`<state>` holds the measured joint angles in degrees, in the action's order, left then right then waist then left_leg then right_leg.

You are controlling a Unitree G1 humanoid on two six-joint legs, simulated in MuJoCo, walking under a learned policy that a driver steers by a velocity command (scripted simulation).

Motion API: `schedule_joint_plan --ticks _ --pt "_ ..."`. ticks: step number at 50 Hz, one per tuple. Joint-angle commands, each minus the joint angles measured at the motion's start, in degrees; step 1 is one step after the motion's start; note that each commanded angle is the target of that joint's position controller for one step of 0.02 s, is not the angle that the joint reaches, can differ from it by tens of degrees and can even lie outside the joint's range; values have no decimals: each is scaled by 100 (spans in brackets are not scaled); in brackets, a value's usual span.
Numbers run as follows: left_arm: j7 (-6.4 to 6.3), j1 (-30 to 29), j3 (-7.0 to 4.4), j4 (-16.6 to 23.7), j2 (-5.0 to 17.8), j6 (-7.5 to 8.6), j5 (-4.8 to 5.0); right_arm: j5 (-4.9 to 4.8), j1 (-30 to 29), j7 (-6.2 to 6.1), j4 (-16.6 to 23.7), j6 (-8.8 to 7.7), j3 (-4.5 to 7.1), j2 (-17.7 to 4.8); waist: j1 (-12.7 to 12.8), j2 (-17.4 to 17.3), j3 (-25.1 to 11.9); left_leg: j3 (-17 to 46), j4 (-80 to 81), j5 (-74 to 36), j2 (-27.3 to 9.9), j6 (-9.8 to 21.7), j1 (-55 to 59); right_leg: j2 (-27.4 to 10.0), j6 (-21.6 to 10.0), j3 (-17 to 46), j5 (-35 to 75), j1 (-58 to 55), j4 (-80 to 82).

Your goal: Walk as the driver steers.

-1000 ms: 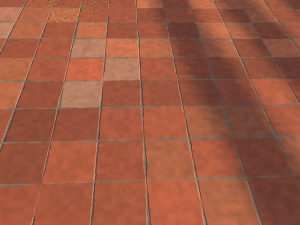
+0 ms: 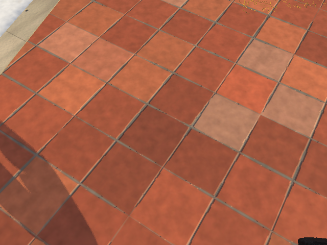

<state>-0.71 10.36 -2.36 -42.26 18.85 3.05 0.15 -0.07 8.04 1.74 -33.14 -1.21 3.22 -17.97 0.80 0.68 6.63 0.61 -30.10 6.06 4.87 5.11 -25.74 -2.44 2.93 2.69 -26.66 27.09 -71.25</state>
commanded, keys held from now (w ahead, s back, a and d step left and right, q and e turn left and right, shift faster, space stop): e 1.00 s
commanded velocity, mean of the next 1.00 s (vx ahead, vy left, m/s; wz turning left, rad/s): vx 0.04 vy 0.00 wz -0.36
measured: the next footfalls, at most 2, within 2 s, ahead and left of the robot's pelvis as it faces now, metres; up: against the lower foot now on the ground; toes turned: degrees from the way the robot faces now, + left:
right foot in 0.34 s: +0.13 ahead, -0.16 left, +0.00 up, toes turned -5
left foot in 0.70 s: +0.19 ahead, +0.08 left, +0.00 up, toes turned -22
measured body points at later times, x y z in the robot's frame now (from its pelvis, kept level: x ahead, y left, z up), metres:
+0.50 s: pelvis +0.09 -0.04 +0.01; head +0.13 -0.07 +0.46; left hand +0.25 +0.23 -0.08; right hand +0.22 -0.34 -0.09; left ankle +0.09 +0.08 -0.67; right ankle +0.09 -0.16 -0.73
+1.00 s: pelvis +0.10 -0.01 +0.02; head +0.14 -0.01 +0.47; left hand +0.36 +0.18 -0.09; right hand +0.10 -0.32 -0.08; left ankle +0.15 +0.09 -0.73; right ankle +0.03 -0.14 -0.67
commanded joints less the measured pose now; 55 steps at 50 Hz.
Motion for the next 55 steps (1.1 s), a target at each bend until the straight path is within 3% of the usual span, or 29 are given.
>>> schedule_joint_plan --ticks 1,3,5,7,9,12,15,16,17,18,19,20,21,23,24,27,31,34,35,36,37,38,39,40,41,44,47,52,55 --pt "-86 862 -150 50 594 -120 -29 102 -3 -72 295 -122 183 -642 173 -334 -1534 1453 1063 -3144 -1655 1196 1121 -246 125 56 437 59 199" --pt "-130 881 -88 -2 384 -169 -49 113 -11 -97 87 -185 109 -511 201 -395 -1615 1009 1101 -3454 -1558 1137 952 -258 214 23 750 -174 790" --pt "-126 733 -26 -17 201 -199 -47 137 -109 -129 -94 -182 33 -347 172 -498 -1612 617 1160 -2960 -1393 947 887 -356 236 49 1263 -489 1673" --pt "-98 418 -16 19 207 -230 3 213 -118 -149 -239 -163 33 -393 5 -614 -1437 501 1349 -1971 -1384 854 805 -368 204 46 1734 -738 2337" --pt "-84 169 -59 88 350 -271 43 266 -100 -145 -383 -137 44 -477 -118 -635 -1181 622 1497 -964 -1517 856 808 -341 148 61 1725 -799 2731" --pt "-72 -91 -147 299 564 -315 45 151 -19 -178 -547 -22 130 -717 -230 -676 -847 933 1370 -387 -1812 924 1209 -225 11 -50 915 -416 2929" --pt "-6 67 -154 342 426 -320 30 -4 -33 -279 -603 122 151 -713 -97 -585 -866 961 875 -897 -1910 797 1671 -62 -170 -274 970 -527 3601" --pt "20 165 -160 336 419 -306 13 -54 58 -310 -654 154 159 -692 -23 -488 -883 827 629 -977 -1794 596 1709 -24 -285 -257 1623 -776 4159" --pt "22 211 -214 366 621 -296 -14 -43 186 -345 -665 148 158 -607 -60 -163 -944 550 166 -770 -1502 276 1602 -210 -467 124 2826 -1088 4485" --pt "-23 234 -354 416 1174 -305 -18 96 288 -357 -510 92 129 -425 -353 988 -1103 -159 -767 -88 -746 -181 973 -955 -951 1234 4267 -1570 4554" --pt "-29 357 -384 435 1126 -328 26 179 -220 -382 -391 65 121 -377 1 1420 -977 -437 -1408 1417 -41 -591 19 -1474 -1709 2107 4788 -1912 4840" --pt "-34 767 -338 385 926 -292 -63 136 -589 -378 -273 72 132 -393 341 1424 -1128 5 -2476 2977 35 -670 -676 -1766 -2094 2573 4963 -2374 5075" --pt "-52 743 -345 370 914 -234 -92 49 -503 -357 -305 92 166 -393 268 1034 -1233 295 -3160 3063 -90 -688 -901 -1661 -2049 2389 4981 -2529 4999" --pt "-88 229 -374 497 880 -217 58 -3 -333 -365 -386 163 189 -387 16 558 -1197 438 -3022 2488 -322 -779 -1051 -1268 -1606 1822 4963 -2548 4808" --pt "-122 99 -368 539 821 -263 105 2 -395 -379 -378 160 183 -355 -17 583 -1241 401 -2645 2270 -346 -846 -896 -1109 -1475 1698 4932 -2512 4786" --pt "-188 91 -429 594 891 -449 84 -56 -407 -328 -379 114 135 -204 16 764 -1413 267 -1823 1818 -199 -995 -329 -881 -1434 1624 4970 -2391 4707" --pt "-177 -38 -485 697 971 -558 106 -84 -298 -231 -402 85 157 -308 56 991 -1402 266 -768 1461 -99 -953 447 -782 -1402 1975 4194 -1973 4741" --pt "-174 -332 -457 797 879 -588 187 -54 148 -187 -536 25 247 -413 -214 963 -1284 159 809 376 -129 -764 1326 -472 -1077 2179 2983 -1544 4543" --pt "-181 -188 -405 797 698 -577 142 1 284 -222 -551 22 329 -656 -164 634 -1322 532 1026 46 -683 -557 1948 -209 -801 2024 1979 -1018 4192" --pt "-158 74 -291 817 290 -557 23 125 208 -283 -442 66 412 -1125 60 -886 -1279 1934 1256 -784 -2011 49 2436 567 -426 1143 107 -18 2867" --pt "-164 150 -405 909 627 -491 32 320 164 -237 -420 48 413 -1162 54 -1618 -1140 2986 1411 -1240 -2877 949 1884 772 -176 706 -1199 507 1649" --pt "-162 273 -533 768 1020 -478 41 281 -81 -238 -307 -2 311 -843 98 -1060 -967 2661 1446 -1052 -2771 1109 1706 487 -61 824 -906 532 790" --pt "-162 321 -595 632 1085 -514 82 205 -341 -254 -292 -25 249 -593 185 -789 -801 2003 1356 -763 -2360 845 1599 422 5 751 -504 577 484" --pt "-194 407 -590 515 956 -576 82 122 -490 -282 -262 -26 224 -515 212 -689 -736 1546 1321 -476 -2033 627 1653 385 92 663 -171 652 319" --pt "-193 353 -561 528 841 -614 75 59 -495 -316 -281 -25 203 -478 126 -752 -662 1312 1292 -744 -1967 631 1717 358 188 612 82 791 140" --pt "-133 -32 -458 770 556 -610 150 101 -128 -419 -376 48 201 -498 -130 -905 -742 756 1307 -1189 -1856 757 2109 267 361 233 411 886 558" --pt "-63 -297 -375 966 427 -602 114 96 106 -449 -445 117 271 -675 -321 -928 -919 647 1279 -1327 -2091 876 2577 52 425 87 362 778 1340" --pt "61 -262 -319 1091 390 -639 83 13 -37 -316 -456 164 377 -954 -309 -1030 -988 202 1178 -1624 -2204 851 2156 14 218 -400 321 -297 2588" --pt "107 21 -331 1033 355 -667 68 -146 -103 -252 -544 159 371 -998 -92 -978 -1021 140 774 -1676 -2208 668 2078 174 -99 -543 876 -976 3860"
Keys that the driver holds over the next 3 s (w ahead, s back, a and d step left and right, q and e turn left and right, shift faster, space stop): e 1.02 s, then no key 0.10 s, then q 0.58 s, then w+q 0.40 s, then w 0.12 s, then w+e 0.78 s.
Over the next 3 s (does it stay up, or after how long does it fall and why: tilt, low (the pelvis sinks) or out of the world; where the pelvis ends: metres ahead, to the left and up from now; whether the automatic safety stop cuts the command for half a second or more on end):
stays up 0.61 -0.08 0.01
